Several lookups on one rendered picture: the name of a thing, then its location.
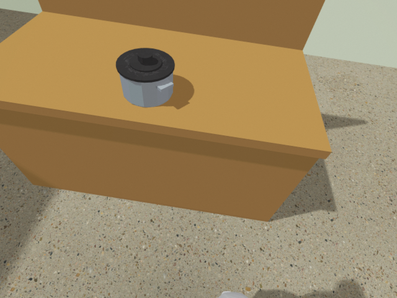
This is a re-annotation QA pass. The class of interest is lid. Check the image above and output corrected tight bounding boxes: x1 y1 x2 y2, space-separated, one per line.
116 48 175 83

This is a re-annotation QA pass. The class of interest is table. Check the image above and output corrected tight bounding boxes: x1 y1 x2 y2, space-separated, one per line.
0 0 332 222

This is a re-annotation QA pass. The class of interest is knob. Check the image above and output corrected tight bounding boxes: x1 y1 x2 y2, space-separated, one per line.
138 50 153 63

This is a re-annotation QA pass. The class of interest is pot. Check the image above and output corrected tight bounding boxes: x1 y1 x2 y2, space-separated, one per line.
120 72 174 107

